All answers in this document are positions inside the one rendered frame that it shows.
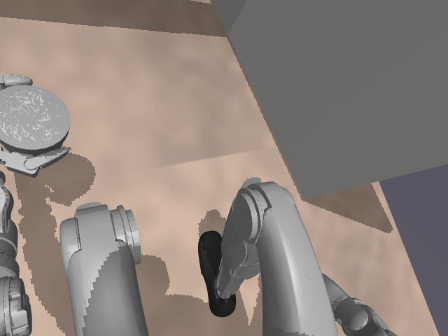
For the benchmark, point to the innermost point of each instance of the right robot arm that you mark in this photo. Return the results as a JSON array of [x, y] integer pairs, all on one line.
[[358, 319]]

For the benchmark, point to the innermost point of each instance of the left robot hand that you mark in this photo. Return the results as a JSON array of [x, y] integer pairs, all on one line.
[[21, 163]]

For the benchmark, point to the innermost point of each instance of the left robot arm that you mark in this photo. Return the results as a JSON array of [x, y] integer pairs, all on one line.
[[15, 309]]

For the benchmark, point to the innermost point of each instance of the cup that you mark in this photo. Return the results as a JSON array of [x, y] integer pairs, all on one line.
[[33, 120]]

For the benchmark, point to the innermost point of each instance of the right robot foot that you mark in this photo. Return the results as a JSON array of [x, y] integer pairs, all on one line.
[[209, 250]]

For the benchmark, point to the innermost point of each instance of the right robot hand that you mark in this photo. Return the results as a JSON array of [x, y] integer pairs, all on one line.
[[335, 293]]

